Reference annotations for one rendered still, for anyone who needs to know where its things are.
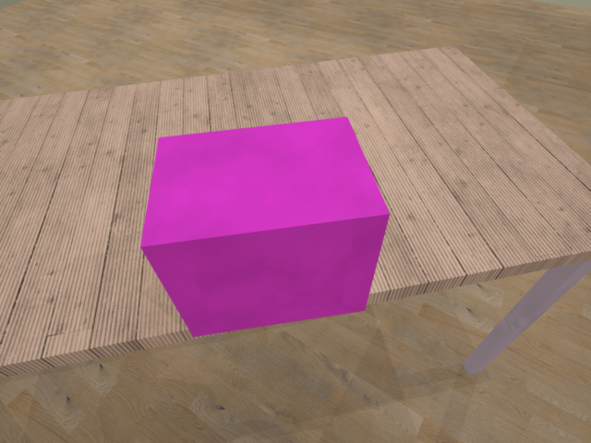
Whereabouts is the carton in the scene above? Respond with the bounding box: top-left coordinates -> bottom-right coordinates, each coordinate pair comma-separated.
140,117 -> 390,337

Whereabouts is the table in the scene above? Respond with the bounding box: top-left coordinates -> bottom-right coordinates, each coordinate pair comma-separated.
0,45 -> 591,378

